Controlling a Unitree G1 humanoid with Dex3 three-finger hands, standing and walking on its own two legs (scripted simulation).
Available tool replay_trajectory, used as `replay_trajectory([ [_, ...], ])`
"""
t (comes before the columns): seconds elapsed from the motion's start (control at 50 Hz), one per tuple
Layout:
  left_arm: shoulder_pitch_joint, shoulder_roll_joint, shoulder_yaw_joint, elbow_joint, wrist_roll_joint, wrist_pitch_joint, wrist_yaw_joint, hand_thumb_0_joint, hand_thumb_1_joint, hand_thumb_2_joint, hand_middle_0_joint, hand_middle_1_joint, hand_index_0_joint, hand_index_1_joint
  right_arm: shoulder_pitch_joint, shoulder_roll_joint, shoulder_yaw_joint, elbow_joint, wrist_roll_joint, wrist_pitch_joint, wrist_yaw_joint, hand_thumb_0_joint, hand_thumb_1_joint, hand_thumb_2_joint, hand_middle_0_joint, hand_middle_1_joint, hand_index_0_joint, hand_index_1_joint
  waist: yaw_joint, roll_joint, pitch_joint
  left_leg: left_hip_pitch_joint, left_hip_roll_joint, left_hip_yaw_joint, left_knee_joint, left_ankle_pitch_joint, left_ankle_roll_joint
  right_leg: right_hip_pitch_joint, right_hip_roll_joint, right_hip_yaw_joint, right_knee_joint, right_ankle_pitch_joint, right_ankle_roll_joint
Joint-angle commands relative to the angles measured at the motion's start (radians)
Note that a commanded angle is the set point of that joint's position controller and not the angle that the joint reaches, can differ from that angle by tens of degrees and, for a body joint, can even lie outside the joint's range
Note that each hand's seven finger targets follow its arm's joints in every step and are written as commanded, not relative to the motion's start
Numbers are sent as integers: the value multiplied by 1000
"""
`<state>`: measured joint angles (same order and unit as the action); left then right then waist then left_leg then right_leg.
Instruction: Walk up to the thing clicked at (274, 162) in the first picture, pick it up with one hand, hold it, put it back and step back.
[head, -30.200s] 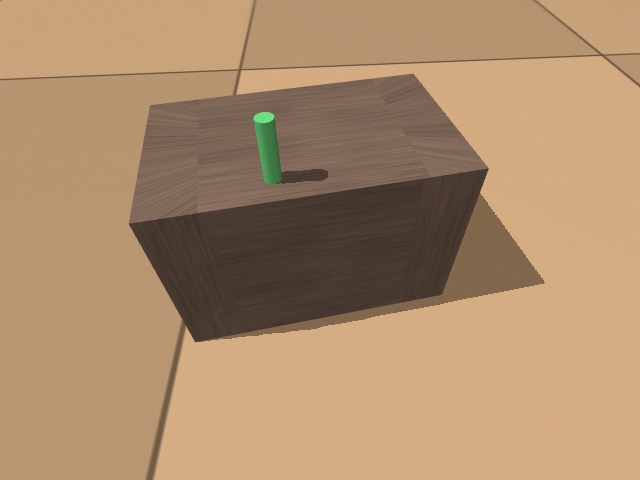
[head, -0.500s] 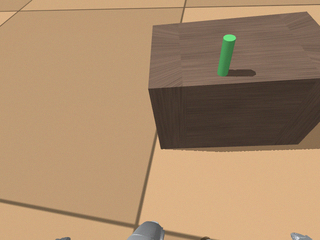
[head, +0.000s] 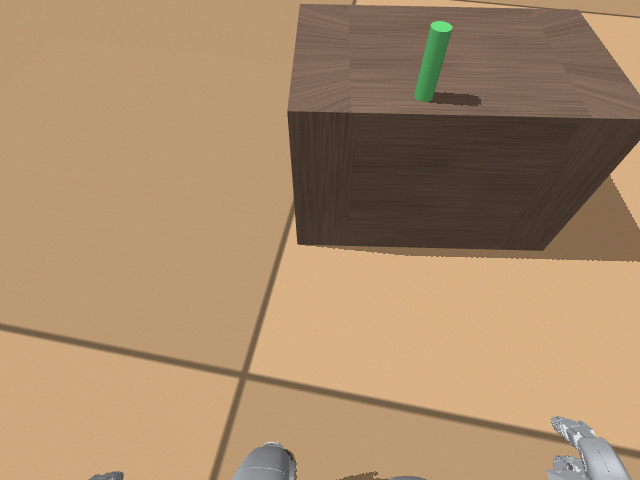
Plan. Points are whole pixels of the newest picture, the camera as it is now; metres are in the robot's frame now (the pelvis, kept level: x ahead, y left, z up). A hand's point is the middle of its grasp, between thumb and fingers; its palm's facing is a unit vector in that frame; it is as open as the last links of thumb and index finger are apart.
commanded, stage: step back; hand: right
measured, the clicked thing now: (431, 64) +1.00 -0.18 -0.07
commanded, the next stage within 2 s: stand in 1.26 s
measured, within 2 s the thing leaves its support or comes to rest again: neither
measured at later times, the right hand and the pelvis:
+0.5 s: hand out of the picture -0.04 -0.26 -0.15, palm faces -0.12 +0.93 -0.33, open 7.4 cm; pelvis -0.11 -0.01 +0.00, yaw +6 degrees
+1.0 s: hand out of the picture +0.05 -0.26 -0.15, palm faces -0.17 +0.91 -0.38, open 7.4 cm; pelvis -0.07 +0.00 +0.00, yaw +7 degrees
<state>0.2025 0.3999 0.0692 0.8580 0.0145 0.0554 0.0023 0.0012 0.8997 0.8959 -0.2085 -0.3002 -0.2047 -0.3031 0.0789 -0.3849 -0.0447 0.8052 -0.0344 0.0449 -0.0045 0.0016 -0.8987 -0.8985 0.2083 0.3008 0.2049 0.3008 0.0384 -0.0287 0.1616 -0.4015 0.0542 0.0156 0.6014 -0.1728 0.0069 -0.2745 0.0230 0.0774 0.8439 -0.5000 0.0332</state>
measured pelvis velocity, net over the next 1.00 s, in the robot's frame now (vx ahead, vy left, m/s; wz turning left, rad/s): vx -0.07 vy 0.00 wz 0.13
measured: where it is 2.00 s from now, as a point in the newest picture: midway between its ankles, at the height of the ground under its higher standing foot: outside the picture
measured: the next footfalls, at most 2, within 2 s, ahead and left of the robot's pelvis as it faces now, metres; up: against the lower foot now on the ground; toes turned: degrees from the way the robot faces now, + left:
right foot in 0.04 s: -0.02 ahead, -0.13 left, +0.00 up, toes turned +4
left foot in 0.40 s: -0.09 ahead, +0.12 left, +0.00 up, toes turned +4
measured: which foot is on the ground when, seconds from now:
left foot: down 0.00-0.08, up 0.10-0.38, down 0.40-0.66, up 0.68-0.94, down 0.96-1.00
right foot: up 0.00-0.02, down 0.04-1.00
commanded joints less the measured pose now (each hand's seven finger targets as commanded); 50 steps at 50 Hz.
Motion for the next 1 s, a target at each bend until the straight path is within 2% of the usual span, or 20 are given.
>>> replay_trajectory([
  [0.0,118,151,48,3,8,-47,16,0,900,900,-200,-300,-200,-300,21,-267,-67,-46,11,17,-9,0,-900,-900,200,300,200,300,-12,254,-300,242,140,-153,-29,202,168,100,13,-124,-444,210,-31],
  [0.04,123,260,80,10,34,-50,18,0,900,900,-200,-300,-200,-300,-6,-181,-42,-72,21,15,-7,0,-900,-900,200,300,200,300,2,-34,-220,-98,-30,-101,156,-184,61,151,-167,209,-484,150,-109],
  [0.06,51,371,103,-27,40,-43,19,0,900,900,-200,-300,-200,-300,-46,-162,-49,-94,22,15,-21,0,-900,-900,200,300,200,300,44,-211,-148,-149,-153,-136,368,-416,-2,-84,-404,454,-578,73,-265],
  [0.08,-28,400,106,-66,38,-49,27,0,900,900,-200,-300,-200,-300,-42,-214,-76,-83,19,21,-30,0,-900,-900,200,300,200,300,43,-242,-61,-96,-85,-218,548,-431,-22,-283,-509,593,-650,14,-357],
  [0.16,-118,217,67,-61,31,-68,30,0,900,900,-200,-300,-200,-300,90,-178,-50,13,25,4,-16,0,-900,-900,200,300,200,300,-62,-69,-101,-101,-166,-187,597,-246,-17,-71,-215,89,-426,388,-191],
  [0.26,49,227,82,-29,44,-78,23,0,900,900,-200,-300,-200,-300,41,-180,-47,11,5,-28,-7,0,-900,-900,200,300,200,300,59,-156,-170,-200,-86,-114,249,-318,-42,264,-236,175,-449,-1,-210],
  [0.32,14,266,86,-33,34,-72,14,0,900,900,-200,-300,-200,-300,62,-181,-50,27,-5,-50,4,0,-900,-900,200,300,200,300,34,-225,-175,7,-32,-55,-30,-390,-13,141,-305,204,-457,-35,-232],
  [0.36,-24,235,61,-38,25,-60,8,0,900,900,-200,-300,-200,-300,175,-177,-65,98,-8,-63,3,0,-900,-900,200,300,200,300,-28,-140,-176,266,-78,-17,-281,-178,12,-5,-232,92,-329,48,-163],
  [0.38,15,170,41,-42,25,-57,7,0,900,900,-200,-300,-200,-300,196,-206,-83,116,-18,-70,1,0,-900,-900,200,300,200,300,-28,2,-198,411,-24,-157,-275,-192,38,-154,-179,36,-185,80,-125],
  [0.4,17,101,24,-50,10,-61,4,0,900,900,-200,-300,-200,-300,204,-270,-93,109,-30,-74,-4,0,-900,-900,200,300,200,300,-33,239,-189,442,181,-491,-353,-372,106,-344,-55,-78,7,-24,-63],
  [0.42,-84,184,47,-44,14,-63,9,0,900,900,-200,-300,-200,-300,159,-354,-98,90,-16,-74,-1,0,-900,-900,200,300,200,300,-70,196,-97,203,302,-633,-403,-648,235,-321,-68,-58,43,-72,-52],
  [0.44,-109,241,61,-29,18,-69,3,0,900,900,-200,-300,-200,-300,99,-342,-94,86,-5,-76,3,0,-900,-900,200,300,200,300,-54,165,-13,20,311,-600,-424,-696,254,-211,-93,-18,88,-65,-57],
  [0.5,-30,188,48,9,1,-86,-18,0,900,900,-200,-300,-200,-300,44,-229,-59,71,-15,-82,5,0,-900,-900,200,300,200,300,-20,170,-6,76,142,-305,-346,-437,161,-155,-68,-74,-79,70,-57],
  [0.6,94,165,55,85,16,-102,-4,0,900,900,-200,-300,-200,-300,29,-201,-55,77,-1,-51,16,0,-900,-900,200,300,200,300,31,163,-105,-39,73,-165,-133,-428,96,210,-1,-140,-380,191,-55],
  [0.62,127,194,66,96,26,-109,5,0,900,900,-200,-300,-200,-300,55,-153,-42,73,5,-46,12,0,-900,-900,200,300,200,300,41,51,-121,-110,15,-116,30,-419,68,270,-52,-1,-433,108,-72],
  [0.64,150,273,84,89,42,-121,14,0,900,900,-200,-300,-200,-300,57,-99,-26,46,9,-50,10,0,-900,-900,200,300,200,300,48,-144,-120,-271,-114,-59,280,-403,22,296,-283,398,-608,-117,-150],
  [0.68,9,333,96,40,34,-122,11,0,900,900,-200,-300,-200,-300,97,-215,-63,77,2,-51,-3,0,-900,-900,200,300,200,300,8,-47,-18,-194,-36,-169,396,-402,19,33,-463,567,-675,-340,-299],
  [0.76,-10,242,66,46,22,-142,12,0,900,900,-200,-300,-200,-300,142,-170,-53,114,9,-62,9,0,-900,-900,200,300,200,300,-18,-24,-89,-66,-19,-161,323,-260,4,42,-304,210,-553,157,-209],
  [0.92,-31,205,26,39,-2,-109,12,0,900,900,-200,-300,-200,-300,138,-147,-53,140,6,-72,-1,0,-900,-900,200,300,200,300,-42,-90,-190,220,-63,22,-119,42,10,17,-202,-24,-252,688,-132],
  [0.98,7,128,1,34,-22,-86,14,0,900,900,-200,-300,-200,-300,78,-252,-66,119,2,-84,-15,0,-900,-900,200,300,200,300,-11,126,-277,288,228,-324,-184,236,161,-64,-40,-98,-77,299,-40],
])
